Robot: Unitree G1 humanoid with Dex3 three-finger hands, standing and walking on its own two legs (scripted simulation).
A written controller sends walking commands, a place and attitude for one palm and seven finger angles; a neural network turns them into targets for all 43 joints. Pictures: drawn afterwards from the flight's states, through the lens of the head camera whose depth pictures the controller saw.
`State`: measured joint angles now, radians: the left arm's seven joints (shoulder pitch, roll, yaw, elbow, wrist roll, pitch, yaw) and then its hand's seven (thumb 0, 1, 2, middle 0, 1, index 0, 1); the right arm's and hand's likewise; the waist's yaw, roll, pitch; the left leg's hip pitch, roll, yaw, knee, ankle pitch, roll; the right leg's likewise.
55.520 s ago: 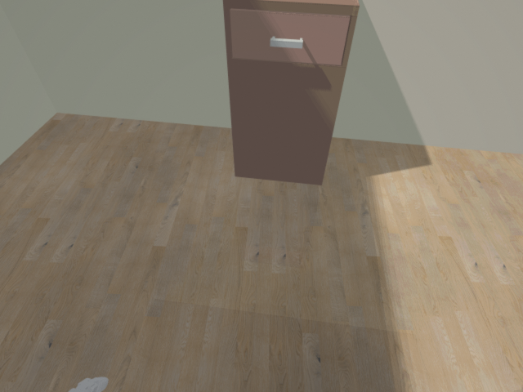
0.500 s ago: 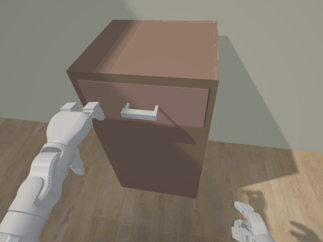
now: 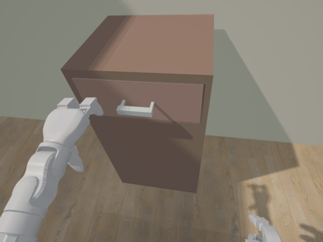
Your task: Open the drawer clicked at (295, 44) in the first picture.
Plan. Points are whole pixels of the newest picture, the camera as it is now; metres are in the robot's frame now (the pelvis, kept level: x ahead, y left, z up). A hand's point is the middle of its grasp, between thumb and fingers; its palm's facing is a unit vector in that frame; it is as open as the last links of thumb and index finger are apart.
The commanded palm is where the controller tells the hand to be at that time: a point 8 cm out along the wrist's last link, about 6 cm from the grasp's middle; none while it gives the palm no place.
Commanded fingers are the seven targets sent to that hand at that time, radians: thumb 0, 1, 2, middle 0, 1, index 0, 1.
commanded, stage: move the hooked fingers above the handle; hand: left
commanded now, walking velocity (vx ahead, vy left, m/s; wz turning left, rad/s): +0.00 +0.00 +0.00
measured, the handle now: (136, 107) +0.53 +0.18 +0.00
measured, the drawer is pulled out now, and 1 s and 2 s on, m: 0.00 0.00 0.00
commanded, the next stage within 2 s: none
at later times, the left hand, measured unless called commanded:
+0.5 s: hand (99, 129) +0.35 +0.22 +0.09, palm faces +0.02 -0.04 -1.00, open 13.8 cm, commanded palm +0.33 +0.22 +0.15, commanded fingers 0.00 -0.50 0.30 -0.30 -1.20 -0.30 -1.20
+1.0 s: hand (116, 120) +0.41 +0.20 +0.07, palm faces -0.04 -0.02 -1.00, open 13.8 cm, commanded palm +0.39 +0.19 +0.13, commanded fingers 0.00 -0.50 0.30 -0.30 -1.20 -0.30 -1.20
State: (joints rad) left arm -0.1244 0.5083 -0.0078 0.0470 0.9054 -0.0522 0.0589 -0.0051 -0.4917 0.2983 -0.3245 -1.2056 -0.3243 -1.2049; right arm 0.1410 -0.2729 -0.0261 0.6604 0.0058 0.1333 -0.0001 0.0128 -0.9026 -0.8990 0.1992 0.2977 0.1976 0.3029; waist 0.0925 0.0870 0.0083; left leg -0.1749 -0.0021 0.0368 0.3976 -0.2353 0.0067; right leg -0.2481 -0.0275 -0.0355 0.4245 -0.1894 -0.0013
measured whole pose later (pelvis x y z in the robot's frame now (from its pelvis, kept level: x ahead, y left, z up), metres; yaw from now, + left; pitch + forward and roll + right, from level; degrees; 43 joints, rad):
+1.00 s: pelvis +0.02 +0.00 -0.01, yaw -1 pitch +6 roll +1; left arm -0.47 0.41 -0.17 0.49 1.00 0.01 0.09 -0.01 -0.49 0.30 -0.32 -1.21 -0.32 -1.20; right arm 0.21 -0.26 -0.04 0.67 0.02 0.13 -0.02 0.01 -0.90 -0.90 0.20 0.30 0.20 0.30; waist 0.03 0.07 -0.04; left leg -0.28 0.00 0.05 0.46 -0.28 0.01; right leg -0.36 -0.03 -0.02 0.50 -0.24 0.00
